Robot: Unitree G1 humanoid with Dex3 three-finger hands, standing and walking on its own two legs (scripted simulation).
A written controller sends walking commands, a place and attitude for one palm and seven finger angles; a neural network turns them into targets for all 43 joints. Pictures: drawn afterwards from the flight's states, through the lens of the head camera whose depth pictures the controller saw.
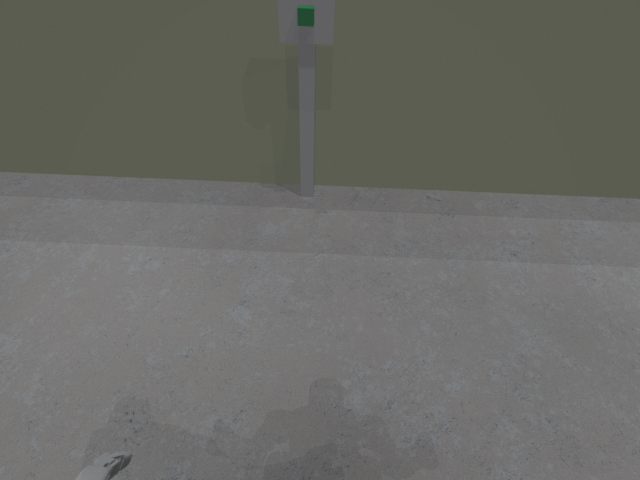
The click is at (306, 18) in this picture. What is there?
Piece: button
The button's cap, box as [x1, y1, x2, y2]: [297, 5, 313, 26]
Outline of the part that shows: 298,5 298,25 313,26 313,6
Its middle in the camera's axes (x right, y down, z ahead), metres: -0.05 -0.71 +1.23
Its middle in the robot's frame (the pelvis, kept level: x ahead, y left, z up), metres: +1.40 +0.11 +0.04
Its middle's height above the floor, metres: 0.81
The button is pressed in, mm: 0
